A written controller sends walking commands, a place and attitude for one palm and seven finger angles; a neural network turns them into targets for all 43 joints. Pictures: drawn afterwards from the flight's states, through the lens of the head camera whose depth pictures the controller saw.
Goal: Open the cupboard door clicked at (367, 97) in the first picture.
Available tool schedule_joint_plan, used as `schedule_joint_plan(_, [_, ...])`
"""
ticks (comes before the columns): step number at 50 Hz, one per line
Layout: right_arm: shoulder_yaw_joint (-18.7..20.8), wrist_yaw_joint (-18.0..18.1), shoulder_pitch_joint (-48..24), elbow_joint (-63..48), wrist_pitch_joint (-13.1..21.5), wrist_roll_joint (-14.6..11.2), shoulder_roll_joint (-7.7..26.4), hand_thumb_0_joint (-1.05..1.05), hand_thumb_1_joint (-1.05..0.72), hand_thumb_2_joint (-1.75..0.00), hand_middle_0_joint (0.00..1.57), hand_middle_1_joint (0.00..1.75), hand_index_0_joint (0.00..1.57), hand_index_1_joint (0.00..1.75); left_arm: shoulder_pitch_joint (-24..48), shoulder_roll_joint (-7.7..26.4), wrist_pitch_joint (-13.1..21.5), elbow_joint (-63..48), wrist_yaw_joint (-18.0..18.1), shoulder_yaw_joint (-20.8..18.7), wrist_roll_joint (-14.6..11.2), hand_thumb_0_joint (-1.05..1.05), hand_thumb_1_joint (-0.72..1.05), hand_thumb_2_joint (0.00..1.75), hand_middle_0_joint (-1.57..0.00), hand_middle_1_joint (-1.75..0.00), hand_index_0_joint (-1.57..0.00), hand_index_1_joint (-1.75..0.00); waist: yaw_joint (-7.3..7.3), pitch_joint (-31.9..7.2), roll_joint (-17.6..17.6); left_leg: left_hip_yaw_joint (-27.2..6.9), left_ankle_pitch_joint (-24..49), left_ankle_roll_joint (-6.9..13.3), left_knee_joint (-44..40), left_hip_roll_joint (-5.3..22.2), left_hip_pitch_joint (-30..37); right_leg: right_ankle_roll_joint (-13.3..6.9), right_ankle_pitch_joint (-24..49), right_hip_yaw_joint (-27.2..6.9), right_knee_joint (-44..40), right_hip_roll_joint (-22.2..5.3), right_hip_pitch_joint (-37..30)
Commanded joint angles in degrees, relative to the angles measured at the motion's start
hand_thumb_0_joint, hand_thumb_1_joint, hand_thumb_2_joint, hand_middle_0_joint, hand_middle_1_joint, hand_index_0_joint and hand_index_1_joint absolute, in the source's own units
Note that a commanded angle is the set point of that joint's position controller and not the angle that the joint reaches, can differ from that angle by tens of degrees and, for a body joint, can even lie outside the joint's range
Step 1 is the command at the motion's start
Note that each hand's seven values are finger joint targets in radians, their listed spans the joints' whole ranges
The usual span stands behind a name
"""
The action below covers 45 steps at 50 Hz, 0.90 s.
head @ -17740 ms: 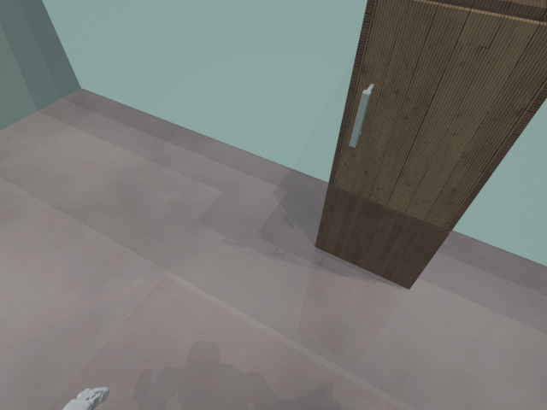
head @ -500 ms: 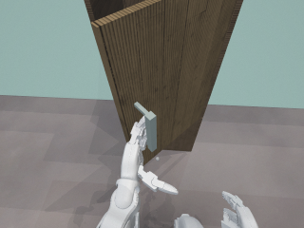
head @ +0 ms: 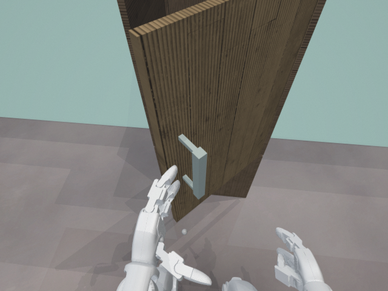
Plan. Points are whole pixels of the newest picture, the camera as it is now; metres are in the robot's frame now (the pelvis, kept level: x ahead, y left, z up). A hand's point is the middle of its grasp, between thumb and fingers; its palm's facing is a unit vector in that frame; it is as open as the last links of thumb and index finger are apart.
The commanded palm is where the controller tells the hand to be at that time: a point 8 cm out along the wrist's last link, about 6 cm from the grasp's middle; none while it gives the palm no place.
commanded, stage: slide the hand sideways off the handle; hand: left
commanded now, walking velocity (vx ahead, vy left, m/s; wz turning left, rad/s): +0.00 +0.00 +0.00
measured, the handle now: (192, 169) +0.35 +0.03 +0.06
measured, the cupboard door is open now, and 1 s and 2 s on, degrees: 46 46 46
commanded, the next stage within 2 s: draw the hand back to the body in 0.36 s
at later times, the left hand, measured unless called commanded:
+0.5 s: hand (160, 252) +0.19 +0.07 +0.05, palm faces -0.08 -1.00 +0.02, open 16.3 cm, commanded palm +0.17 +0.12 +0.06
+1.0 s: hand (100, 230) +0.20 +0.15 +0.14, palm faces -0.03 -0.99 -0.10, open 16.1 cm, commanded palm +0.17 +0.20 +0.15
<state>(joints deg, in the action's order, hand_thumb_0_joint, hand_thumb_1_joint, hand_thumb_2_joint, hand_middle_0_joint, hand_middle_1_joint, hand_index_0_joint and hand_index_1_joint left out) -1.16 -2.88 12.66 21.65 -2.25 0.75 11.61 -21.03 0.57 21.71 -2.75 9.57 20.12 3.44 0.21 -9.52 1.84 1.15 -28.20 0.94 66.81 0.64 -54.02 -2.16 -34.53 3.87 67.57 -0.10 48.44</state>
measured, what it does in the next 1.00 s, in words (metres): stands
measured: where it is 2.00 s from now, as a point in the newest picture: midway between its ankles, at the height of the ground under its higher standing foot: outside the picture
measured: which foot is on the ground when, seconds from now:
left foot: down 0.00-1.00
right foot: down 0.00-1.00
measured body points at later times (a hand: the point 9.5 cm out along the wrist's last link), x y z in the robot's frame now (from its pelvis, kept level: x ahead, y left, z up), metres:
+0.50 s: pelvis -0.01 -0.01 -0.02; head +0.06 -0.02 +0.43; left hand +0.19 +0.13 +0.05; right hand +0.19 -0.23 -0.09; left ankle +0.04 +0.11 -0.64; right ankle -0.01 -0.10 -0.64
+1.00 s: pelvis +0.02 +0.00 +0.03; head +0.03 +0.00 +0.48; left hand +0.20 +0.20 +0.14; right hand +0.19 -0.23 -0.03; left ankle +0.04 +0.11 -0.64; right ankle -0.01 -0.10 -0.64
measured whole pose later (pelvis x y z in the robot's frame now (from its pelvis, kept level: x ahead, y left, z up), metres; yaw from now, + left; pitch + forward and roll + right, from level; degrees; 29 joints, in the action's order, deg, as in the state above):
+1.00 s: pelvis +0.02 +0.00 +0.03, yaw +0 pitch +9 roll -2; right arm -1.0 2.9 17.2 21.6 1.7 -2.4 13.8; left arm -35.4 14.0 13.0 -23.0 -5.0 -0.1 -10.0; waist 0.1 -9.1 3.0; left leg -0.2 -26.3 0.8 57.7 1.5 -40.7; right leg -1.9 -30.8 4.8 55.3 1.5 33.8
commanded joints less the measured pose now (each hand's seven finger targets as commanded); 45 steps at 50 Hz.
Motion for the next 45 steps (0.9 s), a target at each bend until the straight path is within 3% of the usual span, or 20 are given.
schedule_joint_plan(1, [2.40,0.62,-2.22,-9.61,2.90,0.00,5.14,0.00,-0.90,-0.90,0.20,0.30,0.20,0.30,-0.39,-0.08,4.20,-15.45,-1.14,-1.10,0.15,0.00,-0.50,0.30,-0.15,-0.30,-0.15,-0.30,0.56,-12.38,-3.63,-3.08,12.09,0.52,-7.25,-1.39,13.20,-0.06,19.89,-2.55,-10.41,0.80,-3.56])
schedule_joint_plan(8, [2.65,1.12,-1.94,-10.45,4.07,-0.23,5.39,0.00,-0.90,-0.90,0.20,0.30,0.20,0.30,-6.83,1.67,6.57,-20.96,-4.73,-2.32,-2.95,0.00,-0.50,0.30,-0.15,-0.30,-0.15,-0.30,0.75,-12.77,-3.71,-3.16,13.43,0.70,-5.80,-1.42,11.81,0.31,22.47,-2.88,-9.49,0.91,-4.45])
schedule_joint_plan(12, [2.75,1.36,-1.52,-10.40,4.61,-0.36,5.51,0.00,-0.90,-0.90,0.20,0.30,0.20,0.30,-11.88,3.16,7.01,-20.00,-7.57,-3.56,-4.24,0.00,-0.50,0.30,-0.15,-0.30,-0.15,-0.30,1.31,-10.43,-4.97,-3.03,10.82,0.71,-4.94,-1.57,9.12,1.02,22.20,-3.68,-10.20,0.51,-3.73])
schedule_joint_plan(15, [3.04,1.84,-1.77,-10.43,4.52,-0.44,5.63,0.00,-0.90,-0.90,0.20,0.30,0.20,0.30,-12.05,5.37,6.64,-19.66,-8.90,-6.16,-4.57,0.00,-0.50,0.30,-0.15,-0.30,-0.15,-0.30,1.33,-9.30,-5.94,-2.86,9.34,0.68,-4.06,-1.50,7.23,1.13,20.35,-4.35,-10.16,0.51,-3.08])
schedule_joint_plan(18, [2.99,2.28,-2.26,-10.69,4.98,-0.37,5.58,0.00,-0.90,-0.90,0.20,0.30,0.20,0.30,-9.91,6.08,6.84,-22.01,-9.40,-7.34,-5.53,0.00,-0.50,0.30,-0.15,-0.30,-0.15,-0.30,0.79,-9.95,-3.97,-2.84,8.53,0.73,-3.48,-1.57,6.47,0.84,17.64,-4.71,-10.06,0.55,-3.04])
schedule_joint_plan(22, [2.80,2.65,-1.90,-10.59,6.24,-0.51,5.68,0.00,-0.90,-0.90,0.20,0.30,0.20,0.30,-7.40,4.46,8.00,-24.25,-9.08,-5.87,-6.78,0.00,-0.50,0.30,-0.15,-0.30,-0.15,-0.30,1.74,-11.17,-3.20,-3.11,7.02,0.92,-2.98,-1.51,7.38,0.93,14.43,-4.38,-10.14,0.72,-0.60])
schedule_joint_plan(24, [3.02,2.82,-1.60,-10.89,6.38,-0.47,5.85,0.00,-0.90,-0.90,0.20,0.30,0.20,0.30,-8.39,6.94,7.88,-26.66,-8.64,-8.01,-6.90,0.00,-0.50,0.30,-0.15,-0.30,-0.15,-0.30,0.65,-13.52,-2.11,-3.10,7.97,0.90,-3.45,-1.29,8.32,0.75,14.63,-4.40,-9.96,0.85,-1.91])
schedule_joint_plan(27, [2.93,3.07,-0.96,-11.66,5.79,-1.02,5.87,0.00,-0.90,-0.90,0.20,0.30,0.20,0.30,-9.71,9.70,5.62,-29.77,-8.17,-9.82,-6.71,0.00,-0.50,0.30,-0.15,-0.30,-0.15,-0.30,0.04,-13.52,-0.12,-2.82,8.35,1.06,-6.23,-1.38,11.70,0.74,14.72,-4.40,-12.08,1.05,-4.20])
schedule_joint_plan(29, [2.88,3.31,-0.70,-12.14,4.95,-1.46,5.74,0.00,-0.90,-0.90,0.20,0.30,0.20,0.30,-12.54,10.54,2.61,-29.27,-7.99,-11.42,-6.73,0.00,-0.50,0.30,-0.15,-0.30,-0.15,-0.30,-0.46,-12.47,-1.42,-2.58,9.06,1.07,-8.30,-1.35,13.08,0.81,15.62,-3.80,-13.61,1.34,-6.62])
schedule_joint_plan(33, [2.49,4.27,-0.88,-12.31,4.13,-2.28,5.93,0.00,-0.90,-0.90,0.20,0.30,0.20,0.30,-13.51,9.94,-3.34,-26.48,-9.57,-13.05,-8.83,0.00,-0.50,0.30,-0.15,-0.30,-0.15,-0.30,0.66,-7.26,-6.85,-2.35,7.21,1.24,-10.45,-1.39,12.71,1.92,14.02,-4.64,-18.92,1.04,-9.90])
schedule_joint_plan(36, [2.06,5.15,-0.57,-11.98,4.69,-2.45,6.44,0.00,-0.90,-0.90,0.20,0.30,0.20,0.30,-11.95,11.51,-4.47,-27.63,-11.27,-15.73,-10.87,0.00,-0.50,0.30,-0.15,-0.30,-0.15,-0.30,1.17,-4.00,-7.79,-2.27,6.04,1.23,-11.71,-1.44,13.50,2.38,11.82,-4.86,-21.60,0.62,-10.32])
schedule_joint_plan(38, [1.92,5.66,-0.99,-11.77,5.40,-2.39,6.80,0.00,-0.90,-0.90,0.20,0.30,0.20,0.30,-10.84,13.23,-3.96,-29.09,-12.10,-17.35,-11.67,0.00,-0.50,0.30,-0.15,-0.30,-0.15,-0.30,1.05,-2.87,-5.84,-2.42,6.30,1.34,-12.39,-1.40,14.46,2.14,11.16,-4.88,-22.51,0.65,-10.74])
schedule_joint_plan(43, [1.94,5.80,-0.29,-10.46,7.04,-2.64,6.76,0.00,-0.90,-0.90,0.20,0.30,0.20,0.30,-11.19,16.53,-2.24,-32.44,-14.32,-21.82,-13.66,0.00,-0.50,0.30,-0.15,-0.30,-0.15,-0.30,0.19,-4.69,-0.07,-2.69,9.99,1.21,-14.90,-1.16,19.45,1.62,16.02,-3.41,-22.24,1.32,-12.87])
schedule_joint_plan(45, [1.91,5.68,-0.06,-10.04,7.70,-3.00,6.52,0.00,-0.90,-0.90,0.20,0.30,0.20,0.30,-12.72,16.30,-2.48,-33.05,-15.25,-22.44,-14.78,0.00,-0.43,0.33,-0.15,-0.30,-0.15,-0.30,0.11,-4.78,1.90,-2.77,11.62,1.11,-16.18,-1.10,21.78,1.54,18.66,-2.25,-22.14,1.65,-13.37])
